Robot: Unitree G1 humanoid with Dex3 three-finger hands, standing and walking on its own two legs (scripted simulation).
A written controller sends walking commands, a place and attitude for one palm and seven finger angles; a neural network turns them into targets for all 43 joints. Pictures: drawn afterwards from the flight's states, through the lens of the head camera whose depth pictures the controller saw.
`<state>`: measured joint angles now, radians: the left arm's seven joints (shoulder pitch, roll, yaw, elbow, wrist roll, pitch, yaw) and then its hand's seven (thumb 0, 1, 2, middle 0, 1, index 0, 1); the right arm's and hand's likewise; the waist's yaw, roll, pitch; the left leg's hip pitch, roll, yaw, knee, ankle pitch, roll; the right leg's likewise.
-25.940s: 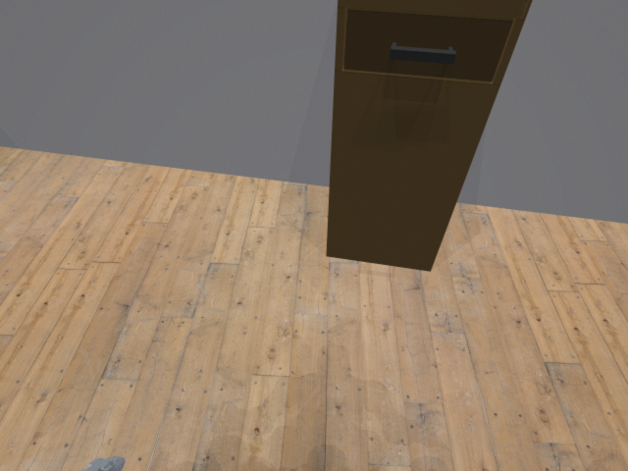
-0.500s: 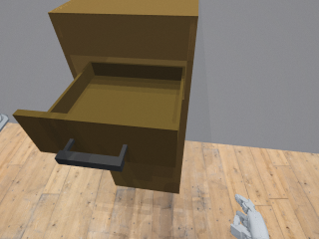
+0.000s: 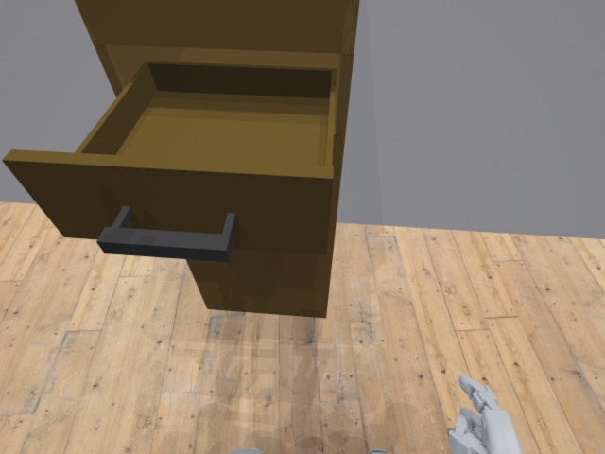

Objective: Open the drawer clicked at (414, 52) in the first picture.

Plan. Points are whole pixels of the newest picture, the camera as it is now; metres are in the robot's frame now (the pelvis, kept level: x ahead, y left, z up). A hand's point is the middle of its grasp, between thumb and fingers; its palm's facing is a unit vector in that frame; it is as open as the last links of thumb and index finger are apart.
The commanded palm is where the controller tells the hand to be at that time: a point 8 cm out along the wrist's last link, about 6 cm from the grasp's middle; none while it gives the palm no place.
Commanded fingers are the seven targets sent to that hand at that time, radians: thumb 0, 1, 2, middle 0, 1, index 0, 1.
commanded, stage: step back with the hand held close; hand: left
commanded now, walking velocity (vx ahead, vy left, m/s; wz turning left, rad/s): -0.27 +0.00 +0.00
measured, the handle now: (172, 230) +0.34 +0.19 +0.12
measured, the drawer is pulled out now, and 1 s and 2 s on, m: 0.30 0.30 0.30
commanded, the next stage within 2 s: stop stepping back and stand still in 0.48 s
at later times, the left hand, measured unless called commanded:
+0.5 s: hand out of the picture +0.10 +0.24 +0.33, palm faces +0.67 -0.69 -0.28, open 7.4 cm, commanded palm +0.03 +0.29 +0.31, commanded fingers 0.00 0.90 0.90 -0.20 -0.30 -0.20 -0.30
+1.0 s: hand out of the picture +0.01 +0.26 +0.32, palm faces +0.63 -0.69 -0.36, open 7.4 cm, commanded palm -0.06 +0.29 +0.31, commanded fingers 0.00 0.90 0.90 -0.20 -0.30 -0.20 -0.30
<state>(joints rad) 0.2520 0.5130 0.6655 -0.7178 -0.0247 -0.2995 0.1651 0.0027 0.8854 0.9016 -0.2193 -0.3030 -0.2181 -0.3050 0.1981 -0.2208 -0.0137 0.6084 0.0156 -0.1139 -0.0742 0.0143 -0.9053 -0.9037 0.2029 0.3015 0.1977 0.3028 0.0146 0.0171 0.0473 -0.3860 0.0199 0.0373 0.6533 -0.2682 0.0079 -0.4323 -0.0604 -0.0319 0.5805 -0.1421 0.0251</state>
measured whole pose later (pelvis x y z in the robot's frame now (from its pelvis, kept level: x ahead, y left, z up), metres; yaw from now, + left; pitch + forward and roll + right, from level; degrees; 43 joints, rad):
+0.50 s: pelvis -0.09 +0.01 -0.02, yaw +2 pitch -4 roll -4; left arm 0.05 0.53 0.67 -0.71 -0.02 -0.31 0.18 0.00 0.89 0.90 -0.22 -0.30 -0.22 -0.30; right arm 0.18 -0.23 -0.03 0.64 0.00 -0.14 -0.07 0.01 -0.91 -0.90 0.20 0.30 0.20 0.30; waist -0.02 0.06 0.11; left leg -0.53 0.07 0.00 0.78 -0.17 0.04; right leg -0.62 0.03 0.00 1.08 -0.45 0.02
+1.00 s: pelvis -0.18 +0.01 +0.02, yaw +2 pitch +1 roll -2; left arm 0.25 0.52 0.65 -0.71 -0.04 -0.26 0.16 0.00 0.89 0.90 -0.21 -0.30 -0.21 -0.30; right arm 0.22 -0.19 0.01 0.63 0.00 -0.16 -0.06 0.01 -0.91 -0.90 0.20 0.30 0.20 0.30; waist -0.01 -0.02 0.00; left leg -0.36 0.02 0.04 0.47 -0.14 0.03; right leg -0.26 0.02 -0.07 0.64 -0.44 -0.01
